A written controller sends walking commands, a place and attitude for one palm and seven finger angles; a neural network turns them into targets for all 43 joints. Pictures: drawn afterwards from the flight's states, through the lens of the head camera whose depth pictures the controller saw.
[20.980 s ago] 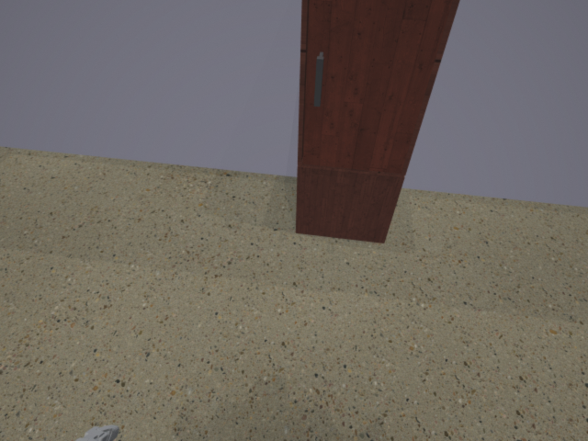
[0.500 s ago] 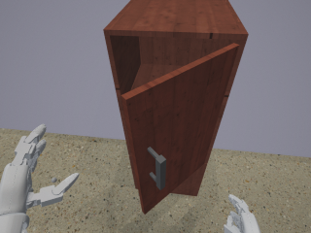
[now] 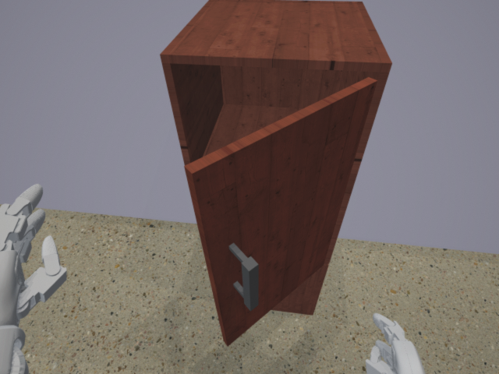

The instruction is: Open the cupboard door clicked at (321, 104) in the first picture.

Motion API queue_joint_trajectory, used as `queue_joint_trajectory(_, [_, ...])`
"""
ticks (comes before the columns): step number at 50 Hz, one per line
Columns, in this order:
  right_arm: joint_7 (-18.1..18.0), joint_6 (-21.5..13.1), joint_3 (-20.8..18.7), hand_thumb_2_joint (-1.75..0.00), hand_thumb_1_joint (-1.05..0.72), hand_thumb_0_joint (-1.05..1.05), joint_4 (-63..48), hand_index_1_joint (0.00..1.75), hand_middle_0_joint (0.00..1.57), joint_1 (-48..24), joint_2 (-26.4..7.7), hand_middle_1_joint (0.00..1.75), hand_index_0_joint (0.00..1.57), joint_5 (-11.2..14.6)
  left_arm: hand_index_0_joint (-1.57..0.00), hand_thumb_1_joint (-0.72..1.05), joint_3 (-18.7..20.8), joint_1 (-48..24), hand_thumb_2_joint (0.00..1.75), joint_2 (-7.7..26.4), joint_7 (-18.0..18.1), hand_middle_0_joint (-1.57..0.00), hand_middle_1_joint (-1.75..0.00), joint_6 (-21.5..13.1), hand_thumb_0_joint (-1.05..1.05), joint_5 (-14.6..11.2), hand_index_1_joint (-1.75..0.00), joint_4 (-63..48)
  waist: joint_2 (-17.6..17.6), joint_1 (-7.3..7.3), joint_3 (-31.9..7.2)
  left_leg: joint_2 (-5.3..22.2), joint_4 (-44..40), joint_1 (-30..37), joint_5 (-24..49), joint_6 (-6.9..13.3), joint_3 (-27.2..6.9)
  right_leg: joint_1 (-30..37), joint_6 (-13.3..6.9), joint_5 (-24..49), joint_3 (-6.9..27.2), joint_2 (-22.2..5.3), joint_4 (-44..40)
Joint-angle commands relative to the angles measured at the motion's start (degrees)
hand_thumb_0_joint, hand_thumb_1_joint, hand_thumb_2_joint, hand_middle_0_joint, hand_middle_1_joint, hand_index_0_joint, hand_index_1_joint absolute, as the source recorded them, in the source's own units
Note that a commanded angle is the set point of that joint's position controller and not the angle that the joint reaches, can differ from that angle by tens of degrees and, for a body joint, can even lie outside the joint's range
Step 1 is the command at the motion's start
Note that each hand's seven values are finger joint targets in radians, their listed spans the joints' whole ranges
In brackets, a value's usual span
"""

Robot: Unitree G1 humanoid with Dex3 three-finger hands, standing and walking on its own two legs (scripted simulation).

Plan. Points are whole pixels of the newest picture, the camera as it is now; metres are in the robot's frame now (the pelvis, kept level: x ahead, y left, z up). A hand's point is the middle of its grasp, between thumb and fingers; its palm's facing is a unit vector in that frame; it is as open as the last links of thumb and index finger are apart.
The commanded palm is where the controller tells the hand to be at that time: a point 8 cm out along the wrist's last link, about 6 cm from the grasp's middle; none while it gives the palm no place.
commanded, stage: draw the hand back to the body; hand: left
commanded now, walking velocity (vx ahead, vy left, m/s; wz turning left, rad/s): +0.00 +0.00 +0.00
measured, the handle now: (243, 277) +0.29 +0.05 -0.01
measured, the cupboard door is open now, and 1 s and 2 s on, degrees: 47 47 47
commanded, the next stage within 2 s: step back with the hand held close in 0.10 s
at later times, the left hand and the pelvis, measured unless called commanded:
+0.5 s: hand (59, 278) +0.18 +0.25 +0.15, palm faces +0.35 -0.81 -0.48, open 7.4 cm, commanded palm +0.11 +0.30 +0.18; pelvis -0.03 +0.00 +0.00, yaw -1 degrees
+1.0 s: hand out of the picture +0.06 +0.29 +0.16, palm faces +0.48 -0.74 -0.47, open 7.4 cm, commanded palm +0.00 +0.33 +0.18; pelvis -0.12 +0.02 -0.01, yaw +4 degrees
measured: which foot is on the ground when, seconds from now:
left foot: down 0.00-1.00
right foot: down 0.00-1.00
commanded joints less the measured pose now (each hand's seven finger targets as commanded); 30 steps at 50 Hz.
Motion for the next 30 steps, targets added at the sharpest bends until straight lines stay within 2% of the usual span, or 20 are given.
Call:
queue_joint_trajectory(1, [-0.5,-4.2,-1.9,-0.90,-0.90,0.00,-9.2,0.30,0.20,-8.0,-5.7,0.30,0.20,-0.1,-0.20,0.90,8.8,-5.8,0.90,12.8,1.5,-0.20,-0.30,-5.1,0.00,0.6,-0.30,-14.7,3.3,0.41,-4.9,0.2,-3.0,6.3,15.3,1.0,-0.3,-3.4,-0.6,18.4,-0.5,0.3,-4.6])
queue_joint_trajectory(7, [-0.5,-3.7,-2.4,-0.90,-0.90,0.00,-8.7,0.30,0.20,-8.3,-5.7,0.30,0.20,0.0,-0.20,0.90,7.5,-4.7,0.90,10.0,1.0,-0.20,-0.30,-4.7,0.00,0.1,-0.30,-9.1,-0.8,0.03,-0.9,0.5,-4.2,6.0,12.1,1.1,0.1,-5.3,-0.1,15.6,-0.5,0.5,-5.9])
queue_joint_trajectory(10, [-0.4,-3.4,-2.7,-0.90,-0.90,0.00,-8.8,0.30,0.20,-8.6,-5.9,0.30,0.20,0.1,-0.20,0.90,7.3,-5.5,0.90,10.0,0.6,-0.20,-0.30,-5.1,0.00,0.0,-0.30,-9.1,-1.9,0.04,-1.5,0.5,-4.4,6.6,11.1,1.4,0.3,-5.3,0.1,14.8,-0.1,0.5,-6.5])
queue_joint_trajectory(11, [-0.5,-3.6,-2.6,-0.90,-0.90,0.00,-8.4,0.30,0.20,-8.8,-6.1,0.30,0.20,0.1,-0.20,0.90,6.9,-9.0,0.90,10.7,0.7,-0.20,-0.30,-5.3,0.00,0.4,-0.30,-10.1,0.1,-0.18,-2.0,0.3,-4.5,6.9,11.1,1.4,0.3,-4.9,0.0,14.7,0.1,0.4,-6.7])
queue_joint_trajectory(12, [-0.4,-2.2,-2.9,-0.90,-0.90,0.00,-9.6,0.30,0.20,-7.3,-7.3,0.30,0.20,0.2,-0.20,0.90,13.8,-13.9,0.90,17.6,1.0,-0.20,-0.30,-7.3,0.00,1.0,-0.30,-12.4,-2.2,-2.45,1.6,1.6,-1.7,3.9,10.2,2.4,-0.9,-9.4,0.7,18.6,4.1,-2.4,-9.9])
queue_joint_trajectory(13, [-0.5,-1.3,-2.9,-0.90,-0.90,0.00,-8.4,0.30,0.20,-7.5,-6.6,0.30,0.20,-0.1,-0.20,0.90,10.9,-9.1,0.90,13.9,0.4,-0.20,-0.30,-7.6,0.00,1.1,-0.30,-8.3,-4.0,-2.97,0.1,1.3,-0.5,4.1,10.6,2.2,-1.2,-8.8,0.5,20.7,3.8,-3.5,-9.8])
queue_joint_trajectory(14, [-0.3,-0.7,-3.0,-0.90,-0.90,0.00,-9.0,0.30,0.20,-8.1,-6.7,0.30,0.20,-0.1,-0.20,0.90,9.4,-7.4,0.90,13.0,0.1,-0.20,-0.30,-7.4,0.00,1.4,-0.30,-8.2,-4.0,-2.98,0.2,1.3,-0.2,4.2,11.8,2.1,-1.0,-8.9,0.6,22.5,4.1,-3.8,-9.7])
queue_joint_trajectory(15, [-0.2,-0.1,-3.1,-0.90,-0.90,0.00,-9.4,0.30,0.20,-8.0,-6.6,0.30,0.20,-0.1,-0.20,0.90,9.3,-5.9,0.90,12.7,0.1,-0.20,-0.30,-7.6,0.00,1.5,-0.30,-8.9,-4.1,-2.97,-1.1,1.5,-0.3,4.3,13.3,2.0,-0.8,-8.1,0.7,23.9,3.6,-4.0,-8.9])
queue_joint_trajectory(16, [-0.4,0.3,-3.2,-0.90,-0.90,0.00,-9.8,0.30,0.20,-8.3,-6.8,0.30,0.20,-0.1,-0.20,0.90,9.2,-5.9,0.90,12.9,0.1,-0.20,-0.30,-8.0,0.00,1.6,-0.30,-10.8,-1.1,-2.98,-1.7,1.6,-0.6,4.1,16.2,2.0,-1.0,-7.2,0.7,25.4,2.6,-3.9,-7.7])
queue_joint_trajectory(18, [-0.2,1.3,-3.4,-0.90,-0.90,0.00,-10.7,0.30,0.20,-7.9,-6.8,0.30,0.20,0.0,-0.20,0.90,9.3,-2.0,0.90,12.4,0.3,-0.20,-0.30,-7.9,0.00,1.4,-0.30,-11.6,0.1,-2.89,-4.8,2.4,-1.1,5.0,20.4,1.7,-0.8,-6.1,0.9,26.2,2.7,-3.3,-6.2])
queue_joint_trajectory(20, [-0.2,2.1,-3.7,-0.90,-0.90,0.00,-11.5,0.30,0.20,-7.8,-6.8,0.30,0.20,0.1,-0.20,0.90,10.5,-0.3,0.90,13.5,0.6,-0.20,-0.30,-8.1,0.00,1.3,-0.30,-14.0,0.0,-2.83,-6.7,2.8,-1.3,5.0,23.1,1.6,-1.0,-5.3,1.0,26.7,2.2,-2.6,-4.9])
queue_joint_trajectory(21, [-0.3,2.4,-3.9,-0.90,-0.90,0.00,-11.7,0.30,0.20,-8.0,-7.0,0.30,0.20,0.1,-0.20,0.90,11.2,0.4,0.90,14.2,0.8,-0.20,-0.30,-8.2,0.00,1.3,-0.30,-14.7,1.8,-2.67,-7.4,3.0,-1.5,4.5,24.6,1.5,-1.2,-4.3,0.9,27.0,1.8,-2.7,-4.0])
queue_joint_trajectory(22, [-0.3,2.8,-3.9,-0.90,-0.90,0.00,-12.1,0.30,0.20,-7.9,-6.5,0.30,0.20,0.2,-0.20,0.90,12.1,2.0,0.90,14.6,1.1,-0.20,-0.30,-8.2,0.00,1.1,-0.30,-14.8,0.6,-2.60,-8.6,3.3,-1.5,4.1,25.4,1.5,-1.3,-3.7,1.0,27.3,1.9,-2.4,-3.3])
queue_joint_trajectory(25, [-0.3,3.5,-4.3,-0.90,-0.90,0.00,-12.9,0.30,0.20,-7.7,-6.6,0.30,0.20,0.5,-0.20,0.90,13.4,3.3,0.90,15.6,1.5,-0.20,-0.30,-8.5,0.00,0.9,-0.30,-16.4,-1.0,-2.83,-9.4,3.7,-1.1,2.7,24.9,1.3,-1.3,-3.7,1.1,27.9,2.3,-2.2,-2.5])
queue_joint_trajectory(26, [-0.4,3.6,-4.5,-0.90,-0.90,0.00,-12.7,0.30,0.20,-7.8,-6.7,0.30,0.20,0.5,-0.20,0.90,13.7,3.7,0.90,15.9,1.7,-0.20,-0.30,-8.6,0.00,0.9,-0.30,-16.3,0.3,-2.83,-9.3,3.8,-1.4,1.8,24.1,1.4,-1.7,-3.6,1.1,26.8,2.2,-2.3,-2.2])
queue_joint_trajectory(27, [-0.4,3.6,-4.5,-0.90,-0.90,0.00,-13.0,0.30,0.20,-7.5,-6.5,0.30,0.20,0.6,-0.20,0.90,13.5,4.2,0.90,15.5,1.8,-0.20,-0.30,-8.5,0.00,0.8,-0.30,-15.9,-0.4,-2.92,-9.1,4.1,-1.7,1.3,22.9,1.2,-1.8,-4.0,1.1,25.2,2.4,-2.0,-2.1])
queue_joint_trajectory(30, [-0.4,3.2,-4.8,-0.90,-0.90,0.00,-13.1,0.30,0.20,-7.2,-7.0,0.30,0.20,0.6,-0.20,0.90,13.4,4.6,0.90,15.3,2.1,-0.20,-0.30,-9.2,0.00,0.8,-0.30,-16.4,1.8,-3.13,-7.8,4.5,-3.3,-1.5,16.4,1.4,-2.6,-5.3,1.3,19.3,2.5,-1.3,-1.9])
